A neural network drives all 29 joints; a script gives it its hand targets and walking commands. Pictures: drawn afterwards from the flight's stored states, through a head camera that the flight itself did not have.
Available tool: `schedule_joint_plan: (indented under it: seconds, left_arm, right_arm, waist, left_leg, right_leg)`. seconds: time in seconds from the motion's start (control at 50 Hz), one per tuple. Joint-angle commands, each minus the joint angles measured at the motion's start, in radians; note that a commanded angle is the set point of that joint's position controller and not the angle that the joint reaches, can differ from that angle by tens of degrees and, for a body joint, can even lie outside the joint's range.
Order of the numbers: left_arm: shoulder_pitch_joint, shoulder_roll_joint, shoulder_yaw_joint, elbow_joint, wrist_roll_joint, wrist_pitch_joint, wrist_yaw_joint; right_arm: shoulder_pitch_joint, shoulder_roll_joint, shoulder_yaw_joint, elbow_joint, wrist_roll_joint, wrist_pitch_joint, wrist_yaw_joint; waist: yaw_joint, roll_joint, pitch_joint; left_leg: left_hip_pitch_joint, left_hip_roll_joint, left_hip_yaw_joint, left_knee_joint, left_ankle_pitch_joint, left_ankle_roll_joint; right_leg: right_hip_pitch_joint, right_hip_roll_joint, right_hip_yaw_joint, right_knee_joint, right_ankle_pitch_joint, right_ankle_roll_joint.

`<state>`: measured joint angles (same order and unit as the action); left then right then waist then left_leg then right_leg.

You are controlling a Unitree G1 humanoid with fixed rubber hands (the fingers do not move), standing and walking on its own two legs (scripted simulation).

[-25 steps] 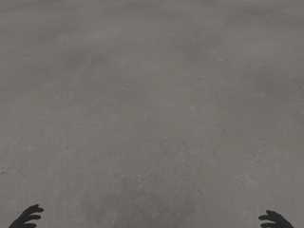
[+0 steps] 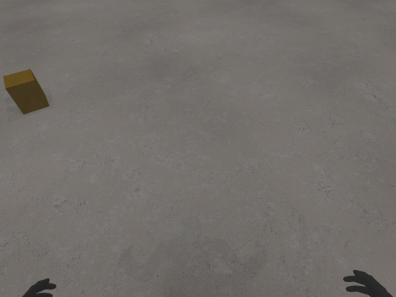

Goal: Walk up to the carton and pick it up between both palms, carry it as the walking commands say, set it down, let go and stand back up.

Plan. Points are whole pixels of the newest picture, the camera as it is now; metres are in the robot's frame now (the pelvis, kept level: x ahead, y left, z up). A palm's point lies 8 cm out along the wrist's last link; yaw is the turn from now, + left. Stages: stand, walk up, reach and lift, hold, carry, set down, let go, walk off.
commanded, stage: walk up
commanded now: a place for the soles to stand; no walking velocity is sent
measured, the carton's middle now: (27, 91) +1.73 +1.47 -0.64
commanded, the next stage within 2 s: none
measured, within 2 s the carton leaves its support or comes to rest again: neither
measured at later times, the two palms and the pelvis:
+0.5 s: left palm out of the picture +0.29 +0.49 -0.06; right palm (278, 220) +0.33 -0.17 -0.10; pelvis +0.20 +0.13 -0.02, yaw +9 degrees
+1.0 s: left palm out of the picture +0.35 +0.66 -0.10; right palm (204, 161) +0.51 +0.01 -0.08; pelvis +0.33 +0.30 -0.02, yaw +18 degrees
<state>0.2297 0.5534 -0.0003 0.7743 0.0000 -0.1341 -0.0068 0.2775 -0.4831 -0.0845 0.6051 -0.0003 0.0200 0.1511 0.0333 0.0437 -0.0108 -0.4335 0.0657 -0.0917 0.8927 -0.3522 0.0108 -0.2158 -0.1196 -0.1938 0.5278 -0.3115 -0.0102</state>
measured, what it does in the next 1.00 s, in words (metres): walks ahead, turning left: left foot, then right foot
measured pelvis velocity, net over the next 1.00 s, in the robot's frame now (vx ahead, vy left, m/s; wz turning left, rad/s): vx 0.33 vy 0.30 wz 0.31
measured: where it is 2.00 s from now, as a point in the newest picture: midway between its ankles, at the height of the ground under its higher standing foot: (92, 221)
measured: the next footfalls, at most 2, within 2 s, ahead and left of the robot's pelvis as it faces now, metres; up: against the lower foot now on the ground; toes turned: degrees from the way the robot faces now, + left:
left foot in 0.14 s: +0.17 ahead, +0.24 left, +0.00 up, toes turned +2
right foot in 0.42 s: +0.36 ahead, +0.05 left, +0.00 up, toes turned +2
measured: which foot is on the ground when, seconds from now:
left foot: up 0.00-0.12, down 0.14-0.44, up 0.46-0.84, down 0.86-1.00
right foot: down 0.00-0.16, up 0.18-0.40, down 0.42-0.84, up 0.86-1.00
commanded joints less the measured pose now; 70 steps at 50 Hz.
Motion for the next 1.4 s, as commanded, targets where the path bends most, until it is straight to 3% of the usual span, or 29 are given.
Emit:
schedule_joint_plan:
  seconds: [0.0, 0.08, 0.1, 0.12, 0.14, 0.16, 0.22, 0.3, 0.36, 0.38, 0.4, 0.42, 0.48, 0.7, 0.76, 0.78, 0.8, 0.82, 0.86, 0.92, 0.98, 1.0, 1.02, 1.04, 1.08, 1.18, 1.3, 1.36, 1.38]
  left_arm:
    - [-0.008, 0.279, 0.132, -0.029, 0.006, -0.017, -0.006]
    - [-0.045, 0.256, 0.115, -0.026, 0.003, 0.010, -0.020]
    - [-0.025, 0.204, 0.096, -0.041, 0.007, 0.011, -0.018]
    - [-0.042, 0.135, 0.067, -0.086, 0.004, 0.005, -0.020]
    - [-0.091, 0.159, 0.066, -0.114, -0.013, -0.003, 0.002]
    - [-0.104, 0.196, 0.067, -0.083, -0.017, -0.008, -0.001]
    - [-0.142, 0.186, 0.082, -0.089, -0.025, -0.015, -0.007]
    - [-0.031, 0.145, 0.084, -0.066, -0.017, -0.026, 0.009]
    - [0.197, 0.202, 0.126, 0.012, 0.017, -0.038, 0.026]
    - [0.289, 0.288, 0.154, 0.025, 0.026, -0.039, 0.037]
    - [0.228, 0.338, 0.163, -0.002, 0.009, -0.028, 0.047]
    - [0.124, 0.311, 0.150, -0.026, 0.000, -0.022, 0.042]
    - [-0.005, 0.231, 0.131, -0.048, 0.006, -0.031, 0.020]
    - [-0.068, 0.291, 0.131, -0.028, 0.012, -0.007, -0.029]
    - [-0.051, 0.228, 0.115, -0.039, 0.025, 0.012, -0.038]
    - [-0.025, 0.170, 0.090, -0.048, 0.015, 0.016, -0.039]
    - [-0.066, 0.115, 0.059, -0.087, 0.007, 0.014, -0.036]
    - [-0.088, 0.162, 0.061, -0.080, -0.009, 0.009, -0.024]
    - [-0.099, 0.172, 0.068, -0.045, -0.006, 0.000, -0.020]
    - [-0.040, 0.189, 0.085, -0.036, -0.023, -0.011, -0.023]
    - [0.104, 0.179, 0.096, 0.004, 0.000, -0.026, -0.005]
    - [0.226, 0.219, 0.121, 0.036, 0.015, -0.033, 0.007]
    - [0.298, 0.297, 0.152, 0.040, 0.034, -0.036, 0.019]
    - [0.253, 0.367, 0.161, 0.019, 0.023, -0.029, 0.033]
    - [0.076, 0.291, 0.147, -0.014, 0.012, -0.021, 0.023]
    - [0.082, 0.247, 0.134, -0.010, 0.017, -0.030, -0.005]
    - [0.013, 0.258, 0.115, -0.028, -0.001, -0.006, -0.030]
    - [0.061, 0.187, 0.089, -0.048, -0.004, 0.014, -0.021]
    - [0.077, 0.117, 0.067, -0.079, -0.004, 0.007, -0.026]
  right_arm:
    - [-0.168, -0.171, -0.051, -0.055, -0.022, -0.048, 0.027]
    - [0.047, -0.210, -0.081, 0.032, -0.011, -0.057, -0.002]
    - [0.167, -0.292, -0.115, 0.061, -0.026, -0.056, -0.026]
    - [0.238, -0.417, -0.141, 0.055, -0.031, -0.058, -0.048]
    - [0.179, -0.425, -0.132, 0.028, -0.006, -0.066, -0.057]
    - [0.092, -0.363, -0.106, 0.012, 0.008, -0.064, -0.060]
    - [0.043, -0.296, -0.087, 0.015, -0.013, -0.059, -0.072]
    - [-0.021, -0.258, -0.067, -0.030, -0.021, -0.057, -0.056]
    - [-0.135, -0.134, -0.008, -0.093, -0.006, -0.064, -0.045]
    - [-0.091, -0.060, 0.018, -0.087, 0.003, -0.077, -0.044]
    - [-0.071, -0.118, 0.002, -0.071, -0.018, -0.073, -0.053]
    - [-0.079, -0.204, -0.027, -0.023, -0.034, -0.059, -0.050]
    - [0.082, -0.232, -0.056, 0.047, -0.034, -0.042, -0.022]
    - [-0.052, -0.180, -0.065, 0.014, -0.011, -0.045, 0.008]
    - [0.203, -0.236, -0.096, 0.102, -0.012, -0.063, -0.026]
    - [0.262, -0.305, -0.119, 0.105, -0.018, -0.071, -0.055]
    - [0.280, -0.389, -0.130, 0.077, -0.033, -0.083, -0.074]
    - [0.215, -0.393, -0.118, 0.037, -0.016, -0.087, -0.082]
    - [0.107, -0.340, -0.098, 0.023, 0.001, -0.079, -0.087]
    - [0.026, -0.308, -0.078, 0.013, -0.032, -0.066, -0.076]
    - [-0.014, -0.247, -0.052, -0.023, -0.016, -0.058, -0.064]
    - [-0.064, -0.150, -0.024, -0.045, -0.008, -0.060, -0.061]
    - [-0.024, -0.049, 0.008, -0.047, -0.008, -0.066, -0.064]
    - [-0.062, -0.124, -0.006, -0.043, -0.025, -0.069, -0.078]
    - [0.004, -0.221, -0.041, 0.006, -0.022, -0.067, -0.069]
    - [-0.037, -0.179, -0.050, -0.004, -0.027, -0.070, -0.039]
    - [-0.043, -0.143, -0.046, 0.003, -0.003, -0.078, -0.018]
    - [0.219, -0.226, -0.094, 0.075, -0.030, -0.093, -0.059]
    - [0.333, -0.319, -0.123, 0.083, -0.034, -0.101, -0.086]
  waist:
    - [-0.008, -0.188, 0.047]
    - [-0.126, -0.075, -0.077]
    - [-0.187, 0.112, -0.149]
    - [-0.207, 0.360, -0.109]
    - [-0.177, 0.331, -0.080]
    - [-0.125, 0.110, -0.038]
    - [-0.108, 0.162, -0.091]
    - [-0.060, 0.215, -0.142]
    - [0.098, 0.038, -0.177]
    - [0.139, -0.259, -0.263]
    - [0.106, -0.243, -0.176]
    - [0.046, -0.103, -0.102]
    - [-0.039, -0.130, -0.027]
    - [-0.024, -0.250, 0.067]
    - [-0.109, 0.019, -0.113]
    - [-0.151, 0.224, -0.113]
    - [-0.165, 0.399, -0.048]
    - [-0.131, 0.257, -0.013]
    - [-0.100, 0.052, -0.035]
    - [-0.063, 0.260, -0.051]
    - [0.006, 0.187, -0.140]
    - [0.081, 0.046, -0.157]
    - [0.125, -0.224, -0.197]
    - [0.104, -0.178, -0.097]
    - [0.010, -0.010, -0.029]
    - [0.027, -0.153, 0.097]
    - [-0.017, -0.236, 0.042]
    - [-0.130, 0.041, -0.130]
    - [-0.189, 0.299, -0.149]
  left_leg:
    - [-0.188, 0.071, 0.117, -0.185, 0.148, -0.015]
    - [0.261, -0.082, 0.248, -0.324, 0.131, 0.022]
    - [0.442, -0.077, 0.117, -0.374, 0.028, 0.079]
    - [0.551, 0.155, -0.391, -0.482, 0.123, 0.185]
    - [0.545, 0.218, -0.606, -0.583, 0.167, 0.268]
    - [0.540, 0.182, -0.486, -0.507, 0.346, 0.266]
    - [0.464, 0.086, -0.340, -0.459, 0.586, 0.206]
    - [0.273, 0.104, -0.323, -0.438, 0.602, 0.260]
    - [-0.244, -0.014, -0.188, -0.209, 0.405, 0.146]
    - [-0.415, -0.094, -0.089, 0.059, 0.145, 0.079]
    - [-0.527, -0.068, -0.017, 0.195, -0.091, 0.046]
    - [-0.489, -0.009, -0.069, 0.248, -0.041, 0.034]
    - [-0.338, 0.031, -0.025, 0.208, 0.015, 0.010]
    - [-0.003, 0.038, 0.192, -0.212, 0.208, -0.046]
    - [0.270, -0.047, 0.236, -0.335, -0.012, 0.010]
    - [0.334, 0.017, 0.000, -0.487, -0.196, 0.071]
    - [0.417, 0.193, -0.460, -0.582, -0.226, 0.174]
    - [0.395, 0.241, -0.631, -0.654, -0.248, 0.255]
    - [0.350, 0.191, -0.490, -0.580, -0.089, 0.268]
    - [0.212, 0.080, -0.304, -0.502, 0.031, 0.207]
    - [0.018, 0.093, -0.276, -0.353, 0.040, 0.209]
    - [-0.240, 0.010, -0.184, -0.193, -0.009, 0.135]
    - [-0.506, -0.113, -0.048, 0.040, -0.112, 0.060]
    - [-0.631, -0.068, -0.047, 0.179, -0.129, 0.031]
    - [-0.532, 0.004, -0.073, 0.214, 0.027, 0.015]
    - [-0.422, 0.065, 0.026, 0.009, 0.112, -0.009]
    - [-0.011, 0.008, 0.193, -0.285, 0.292, -0.005]
    - [0.358, -0.123, 0.207, -0.364, 0.043, 0.056]
    - [0.530, 0.068, -0.198, -0.429, 0.051, 0.140]
  right_leg:
    - [0.103, -0.246, 0.013, -0.217, 0.170, -0.171]
    - [-0.055, -0.105, -0.092, 0.186, 0.252, -0.098]
    - [-0.200, -0.056, -0.075, 0.506, 0.184, -0.069]
    - [-0.542, 0.041, -0.019, 0.786, -0.153, -0.020]
    - [-0.674, 0.063, 0.139, 0.755, -0.276, -0.013]
    - [-0.651, 0.014, 0.189, 0.670, -0.175, 0.001]
    - [-0.526, 0.028, 0.154, 0.482, -0.156, 0.021]
    - [-0.310, 0.097, 0.098, 0.199, -0.105, 0.027]
    - [0.326, 0.088, 0.153, -0.028, 0.162, -0.047]
    - [0.514, -0.172, 0.460, -0.152, -0.081, -0.110]
    - [0.410, -0.418, 0.696, -0.285, -0.375, -0.173]
    - [0.277, -0.446, 0.734, -0.328, -0.536, -0.191]
    - [0.096, -0.289, 0.437, -0.307, -0.434, -0.159]
    - [-0.122, -0.191, 0.048, -0.288, -0.285, -0.158]
    - [-0.120, -0.105, -0.010, 0.198, -0.247, -0.143]
    - [-0.268, -0.035, -0.034, 0.478, -0.226, -0.099]
    - [-0.574, 0.027, 0.047, 0.698, -0.271, -0.053]
    - [-0.679, 0.046, 0.147, 0.703, -0.211, -0.019]
    - [-0.582, -0.004, 0.191, 0.614, -0.116, 0.012]
    - [-0.377, 0.040, 0.120, 0.344, -0.218, 0.014]
    - [-0.064, 0.077, 0.140, 0.064, -0.078, -0.031]
    - [0.234, 0.027, 0.249, -0.060, -0.026, -0.054]
    - [0.452, -0.241, 0.590, -0.189, -0.323, -0.094]
    - [0.389, -0.454, 0.802, -0.314, -0.535, -0.184]
    - [0.261, -0.352, 0.618, -0.283, -0.445, -0.191]
    - [0.153, -0.267, 0.274, -0.287, -0.202, -0.235]
    - [0.049, -0.171, 0.022, -0.168, 0.159, -0.152]
    - [-0.114, -0.088, -0.019, 0.445, 0.294, -0.118]
    - [-0.388, -0.021, 0.022, 0.755, 0.141, -0.063]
